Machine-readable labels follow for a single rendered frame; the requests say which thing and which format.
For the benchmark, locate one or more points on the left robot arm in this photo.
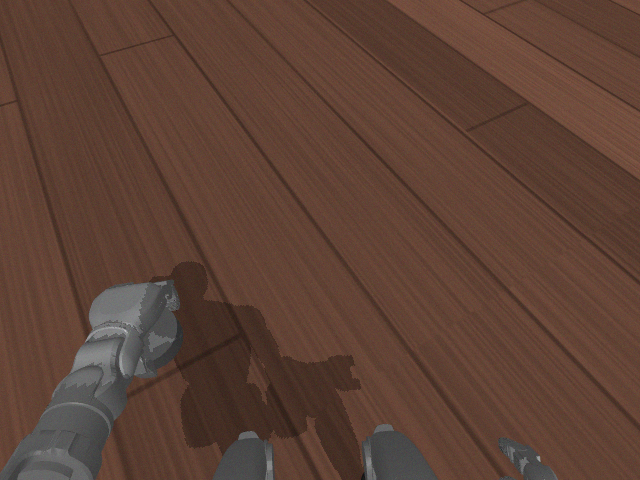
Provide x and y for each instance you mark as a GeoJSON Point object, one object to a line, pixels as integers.
{"type": "Point", "coordinates": [68, 440]}

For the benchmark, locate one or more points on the left robot hand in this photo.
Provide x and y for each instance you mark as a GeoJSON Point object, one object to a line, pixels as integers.
{"type": "Point", "coordinates": [136, 305]}

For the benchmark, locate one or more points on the tin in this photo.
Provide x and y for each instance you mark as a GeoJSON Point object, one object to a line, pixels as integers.
{"type": "Point", "coordinates": [163, 341]}

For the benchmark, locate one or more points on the right robot hand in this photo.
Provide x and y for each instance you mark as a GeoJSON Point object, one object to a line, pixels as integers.
{"type": "Point", "coordinates": [525, 460]}

